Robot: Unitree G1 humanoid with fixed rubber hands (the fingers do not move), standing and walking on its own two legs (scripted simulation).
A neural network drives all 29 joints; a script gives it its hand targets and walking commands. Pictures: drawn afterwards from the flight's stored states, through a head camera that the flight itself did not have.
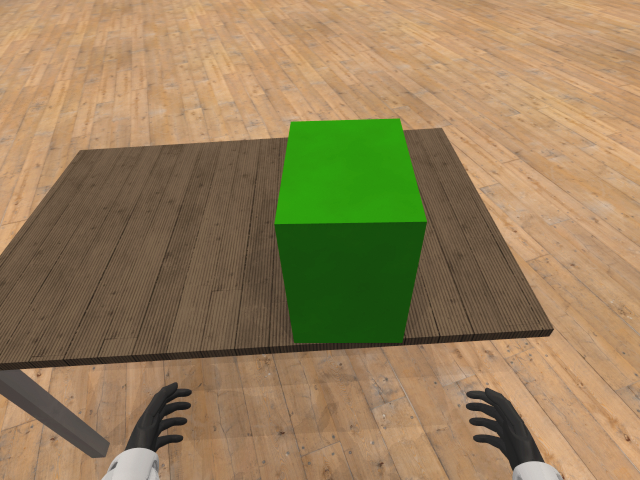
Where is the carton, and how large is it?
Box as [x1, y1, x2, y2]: [274, 118, 426, 342]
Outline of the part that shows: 399,118 295,121 291,122 274,225 294,342 402,341 426,220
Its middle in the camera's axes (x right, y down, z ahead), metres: +0.05 -0.02 +0.70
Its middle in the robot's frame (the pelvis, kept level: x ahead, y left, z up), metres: +0.53 -0.01 +0.00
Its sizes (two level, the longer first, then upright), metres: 0.279 0.196 0.291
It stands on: a table, 0.62 m high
